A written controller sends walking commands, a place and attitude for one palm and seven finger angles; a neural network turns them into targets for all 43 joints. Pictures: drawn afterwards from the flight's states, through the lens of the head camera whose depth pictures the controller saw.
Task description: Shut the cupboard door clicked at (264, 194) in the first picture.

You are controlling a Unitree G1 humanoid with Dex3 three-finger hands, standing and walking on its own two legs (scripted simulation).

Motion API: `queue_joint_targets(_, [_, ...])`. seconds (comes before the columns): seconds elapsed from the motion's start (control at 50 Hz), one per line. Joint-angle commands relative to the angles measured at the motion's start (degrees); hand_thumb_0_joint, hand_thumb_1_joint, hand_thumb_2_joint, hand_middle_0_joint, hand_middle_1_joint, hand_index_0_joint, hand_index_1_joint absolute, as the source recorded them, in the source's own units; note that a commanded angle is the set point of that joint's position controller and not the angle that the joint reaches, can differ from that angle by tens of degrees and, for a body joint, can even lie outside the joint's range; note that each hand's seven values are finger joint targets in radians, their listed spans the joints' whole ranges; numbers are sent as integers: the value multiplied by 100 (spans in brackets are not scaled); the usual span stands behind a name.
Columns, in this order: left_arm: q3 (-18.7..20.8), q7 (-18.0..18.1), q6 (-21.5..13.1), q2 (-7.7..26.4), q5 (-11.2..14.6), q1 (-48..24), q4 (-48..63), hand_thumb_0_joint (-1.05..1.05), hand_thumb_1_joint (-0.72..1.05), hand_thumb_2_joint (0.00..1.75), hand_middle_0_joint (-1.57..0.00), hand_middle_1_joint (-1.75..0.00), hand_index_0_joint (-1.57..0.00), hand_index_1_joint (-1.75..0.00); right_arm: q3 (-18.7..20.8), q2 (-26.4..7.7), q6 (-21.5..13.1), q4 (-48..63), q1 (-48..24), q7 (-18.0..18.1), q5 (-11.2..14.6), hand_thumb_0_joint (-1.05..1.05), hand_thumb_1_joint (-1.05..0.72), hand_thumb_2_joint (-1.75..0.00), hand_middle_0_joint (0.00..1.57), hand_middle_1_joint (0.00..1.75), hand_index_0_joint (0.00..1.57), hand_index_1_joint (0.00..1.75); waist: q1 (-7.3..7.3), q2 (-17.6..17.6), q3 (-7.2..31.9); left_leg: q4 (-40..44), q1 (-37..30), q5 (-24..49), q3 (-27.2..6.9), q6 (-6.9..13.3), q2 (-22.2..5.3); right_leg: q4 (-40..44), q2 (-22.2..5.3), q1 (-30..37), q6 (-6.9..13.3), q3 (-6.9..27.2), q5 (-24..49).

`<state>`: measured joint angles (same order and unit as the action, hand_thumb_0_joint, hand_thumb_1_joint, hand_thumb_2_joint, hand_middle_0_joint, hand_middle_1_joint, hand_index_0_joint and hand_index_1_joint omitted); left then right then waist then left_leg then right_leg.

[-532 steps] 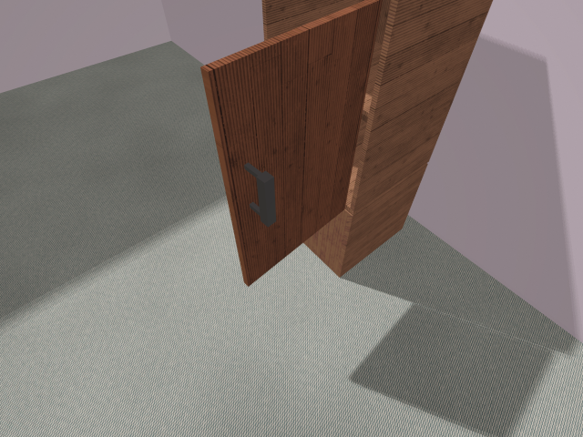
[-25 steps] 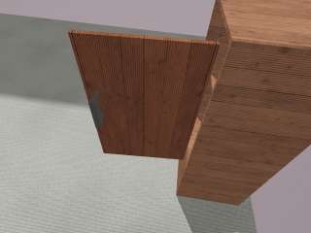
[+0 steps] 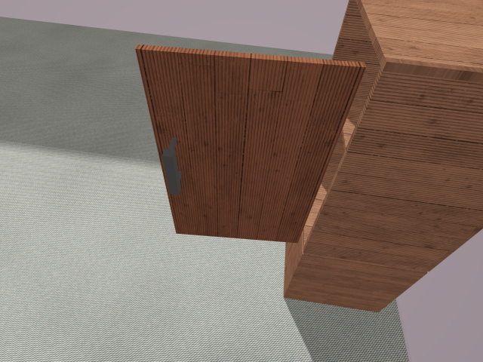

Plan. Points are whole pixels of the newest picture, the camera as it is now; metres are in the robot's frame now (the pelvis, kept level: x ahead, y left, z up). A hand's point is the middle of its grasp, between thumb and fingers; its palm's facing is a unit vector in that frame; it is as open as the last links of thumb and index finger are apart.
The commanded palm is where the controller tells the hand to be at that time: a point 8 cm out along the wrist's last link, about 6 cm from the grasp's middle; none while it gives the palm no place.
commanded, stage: come to a stop and stand still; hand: left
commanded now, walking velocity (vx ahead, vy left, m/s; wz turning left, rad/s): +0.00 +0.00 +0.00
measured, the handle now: (174, 166) +0.51 +0.18 +0.00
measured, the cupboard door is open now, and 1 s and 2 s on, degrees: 94 94 94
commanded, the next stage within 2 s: look again from close up in 0.68 s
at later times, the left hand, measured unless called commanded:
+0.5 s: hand out of the picture +0.04 +0.19 -0.19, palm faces -0.02 -0.99 -0.15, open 7.4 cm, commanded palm none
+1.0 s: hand out of the picture +0.02 +0.19 -0.18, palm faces -0.03 -0.99 -0.17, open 7.4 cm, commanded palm none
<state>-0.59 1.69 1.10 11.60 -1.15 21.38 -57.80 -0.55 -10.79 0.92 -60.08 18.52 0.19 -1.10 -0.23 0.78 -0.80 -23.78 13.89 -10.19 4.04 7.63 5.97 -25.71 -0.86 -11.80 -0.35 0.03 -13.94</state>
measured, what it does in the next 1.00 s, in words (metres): stands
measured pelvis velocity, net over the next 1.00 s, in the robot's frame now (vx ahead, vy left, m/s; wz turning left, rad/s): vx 0.03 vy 0.02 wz -0.03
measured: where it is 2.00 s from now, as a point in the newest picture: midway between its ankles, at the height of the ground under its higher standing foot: outside the picture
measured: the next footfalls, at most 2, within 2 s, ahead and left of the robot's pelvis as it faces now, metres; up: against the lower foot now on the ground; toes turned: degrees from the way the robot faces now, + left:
none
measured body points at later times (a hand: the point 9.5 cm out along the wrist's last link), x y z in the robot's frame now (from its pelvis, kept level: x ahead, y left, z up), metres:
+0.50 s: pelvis +0.03 +0.02 +0.00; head +0.04 +0.05 +0.45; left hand +0.04 +0.24 -0.17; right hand +0.06 -0.21 -0.14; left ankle +0.03 +0.03 -0.74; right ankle +0.00 -0.14 -0.74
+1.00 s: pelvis +0.03 +0.02 +0.00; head +0.04 +0.04 +0.45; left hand +0.03 +0.24 -0.17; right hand +0.01 -0.21 -0.15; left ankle +0.03 +0.03 -0.74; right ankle +0.00 -0.14 -0.74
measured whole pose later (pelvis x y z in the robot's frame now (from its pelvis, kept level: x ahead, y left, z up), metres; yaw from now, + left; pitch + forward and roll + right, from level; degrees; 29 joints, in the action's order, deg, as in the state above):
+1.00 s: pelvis +0.03 +0.02 +0.00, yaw -2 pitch -1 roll +0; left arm -1.0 2.6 1.0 10.1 -0.6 18.3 -62.2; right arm -0.9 -8.2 -1.0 -65.5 16.8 1.8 -0.3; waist -0.4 2.8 -2.1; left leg -18.2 7.2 -10.6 5.8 7.8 8.1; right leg -24.0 -2.7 -7.4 -2.0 2.5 -15.5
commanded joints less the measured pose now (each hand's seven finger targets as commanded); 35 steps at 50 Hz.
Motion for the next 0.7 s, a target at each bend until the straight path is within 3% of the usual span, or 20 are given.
queue_joint_targets(0.0, [61,75,-164,483,30,194,154,0,90,90,-20,-30,-20,-30,139,-811,-232,291,-86,94,58,0,-90,-90,20,30,20,30,57,-143,-260,1223,184,-1367,-1687,-356,-1316,286,-323,-77,313,406,-217])
queue_joint_targets(0.08, [25,87,-179,424,31,253,-11,0,90,90,-20,-30,-20,-30,111,-752,-263,183,-76,117,73,0,-90,-90,20,30,20,30,41,-170,-194,1146,-152,-748,-1604,-403,-1305,336,-360,-106,287,410,61])
queue_joint_targets(0.12, [10,100,-178,392,36,283,-84,0,90,90,-20,-30,-20,-30,114,-739,-281,112,-64,134,85,0,-90,-90,20,30,20,30,32,-228,-93,1115,-419,-367,-1563,-531,-1334,327,-365,-144,251,385,130])
queue_joint_targets(0.18, [-1,117,-184,358,39,262,-148,0,90,90,-20,-30,-20,-30,96,-698,-294,62,-102,150,93,0,-90,-90,20,30,20,30,29,-110,-186,973,-467,181,-1420,-531,-1301,415,-414,-89,227,420,312])
queue_joint_targets(0.22, [-11,124,-175,349,44,259,-175,0,90,90,-20,-30,-20,-30,98,-691,-295,33,-95,154,94,0,-90,-90,20,30,20,30,12,-83,-230,1004,-516,215,-1404,-690,-1301,404,-417,-113,201,416,289])
queue_joint_targets(0.3, [-7,138,-156,354,45,224,-193,0,90,90,-20,-30,-20,-30,98,-693,-309,-11,-94,178,98,0,-90,-90,20,30,20,30,11,-206,-190,940,-692,827,-1344,-805,-1301,343,-406,-101,160,395,346])
queue_joint_targets(0.36, [7,145,-155,361,51,210,-196,0,90,90,-20,-30,-20,-30,91,-680,-324,-21,-114,199,99,0,-90,-90,20,30,20,30,28,-143,-121,786,-816,1432,-1253,-763,-1288,356,-428,-23,149,386,446])
queue_joint_targets(0.42, [12,152,-132,351,68,156,-200,0,90,90,-20,-30,-20,-30,95,-704,-321,-63,-78,218,93,0,-90,-90,20,30,20,30,4,-180,-101,798,-950,1681,-1282,-1030,-1301,279,-403,-53,131,374,363])
queue_joint_targets(0.44, [18,156,-126,362,68,168,-180,0,90,90,-20,-30,-20,-30,96,-690,-319,-69,-73,224,103,0,-90,-90,20,30,20,30,31,-217,-90,763,-973,1823,-1245,-984,-1310,287,-399,-36,125,364,343])
queue_joint_targets(0.5, [23,152,-123,362,76,119,-189,0,90,90,-20,-30,-20,-30,86,-675,-322,-91,-96,230,92,0,-90,-90,20,30,20,30,33,-162,-119,730,-970,1882,-1205,-784,-1301,309,-422,-4,119,373,377])
queue_joint_targets(0.58, [39,159,-81,365,84,100,-173,0,90,90,-20,-30,-20,-30,102,-700,-305,-141,-26,243,98,0,-90,-90,20,30,20,30,25,-205,-197,906,-964,1611,-1315,-1243,-1338,209,-386,-57,117,362,169])
queue_joint_targets(0.64, [47,150,-63,369,69,57,-181,0,90,90,-20,-30,-20,-30,91,-643,-288,-172,-30,247,102,0,-90,-90,20,30,20,30,57,-210,-374,1008,-798,1269,-1325,-904,-1366,226,-388,-70,103,340,88])
queue_joint_targets(0.68, [42,144,-66,359,74,56,-194,0,90,90,-20,-30,-20,-30,93,-651,-295,-181,-8,240,95,0,-90,-90,20,30,20,30,45,-98,-346,1069,-784,1000,-1373,-898,-1369,225,-396,-54,125,362,128])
